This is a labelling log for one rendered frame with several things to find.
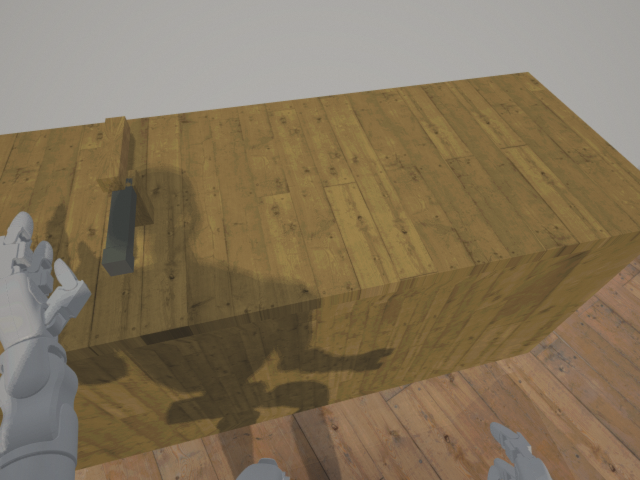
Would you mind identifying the left robot hand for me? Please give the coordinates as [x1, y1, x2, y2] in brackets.
[0, 211, 91, 350]

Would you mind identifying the robot left forearm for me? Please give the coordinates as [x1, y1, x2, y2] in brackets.
[0, 337, 78, 480]

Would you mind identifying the tap lever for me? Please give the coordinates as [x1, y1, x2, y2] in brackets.
[102, 178, 137, 276]

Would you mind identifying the robot left shin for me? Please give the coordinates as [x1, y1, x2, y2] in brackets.
[258, 458, 278, 467]

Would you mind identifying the right robot hand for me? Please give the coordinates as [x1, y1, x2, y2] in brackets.
[487, 422, 552, 480]

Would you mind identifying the counter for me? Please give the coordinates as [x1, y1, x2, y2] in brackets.
[0, 72, 640, 471]

